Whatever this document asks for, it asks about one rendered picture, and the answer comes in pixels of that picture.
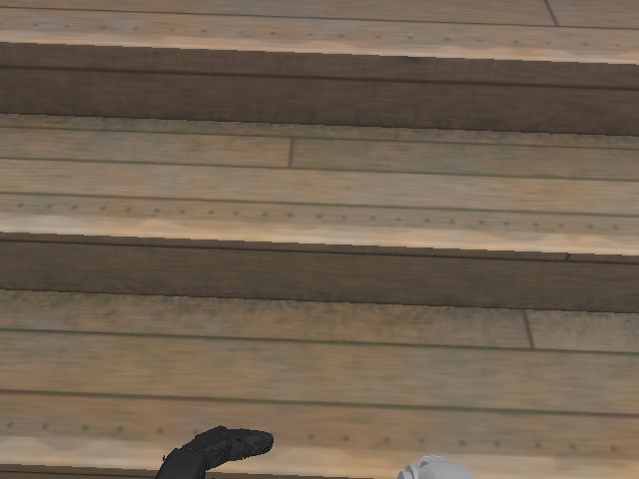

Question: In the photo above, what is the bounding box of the robot left hand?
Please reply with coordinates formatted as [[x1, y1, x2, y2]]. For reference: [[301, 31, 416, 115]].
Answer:
[[155, 425, 274, 479]]

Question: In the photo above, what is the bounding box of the robot right shin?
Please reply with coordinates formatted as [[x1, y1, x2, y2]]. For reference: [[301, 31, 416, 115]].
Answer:
[[416, 455, 445, 468]]

